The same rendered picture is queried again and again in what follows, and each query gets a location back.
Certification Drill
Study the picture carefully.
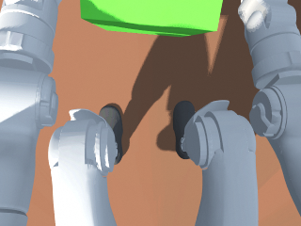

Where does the robot left shin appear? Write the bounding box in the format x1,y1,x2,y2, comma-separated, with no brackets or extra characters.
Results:
48,108,118,169

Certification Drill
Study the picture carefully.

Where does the left robot forearm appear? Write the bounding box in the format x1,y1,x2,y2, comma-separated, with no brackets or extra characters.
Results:
0,0,62,74

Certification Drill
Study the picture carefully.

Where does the right robot forearm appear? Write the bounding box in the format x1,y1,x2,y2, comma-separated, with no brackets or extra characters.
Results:
238,0,301,89

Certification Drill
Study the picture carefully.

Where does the carton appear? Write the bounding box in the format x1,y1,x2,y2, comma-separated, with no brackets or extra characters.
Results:
80,0,223,37

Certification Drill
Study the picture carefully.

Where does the robot right upper arm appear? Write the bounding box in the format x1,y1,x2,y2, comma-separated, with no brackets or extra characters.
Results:
249,84,301,217

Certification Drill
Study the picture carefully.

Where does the robot shin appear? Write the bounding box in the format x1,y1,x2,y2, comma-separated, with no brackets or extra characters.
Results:
48,108,118,169
181,100,257,162

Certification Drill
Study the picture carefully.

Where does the robot right shin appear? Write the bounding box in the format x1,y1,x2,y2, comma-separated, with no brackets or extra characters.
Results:
181,100,257,162

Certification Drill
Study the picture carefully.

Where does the robot left upper arm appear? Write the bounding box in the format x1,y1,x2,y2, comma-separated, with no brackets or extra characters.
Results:
0,66,58,226

